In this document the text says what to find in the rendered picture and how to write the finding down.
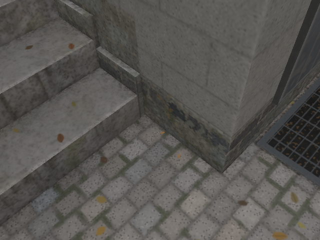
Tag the stairs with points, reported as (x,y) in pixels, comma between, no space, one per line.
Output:
(57,105)

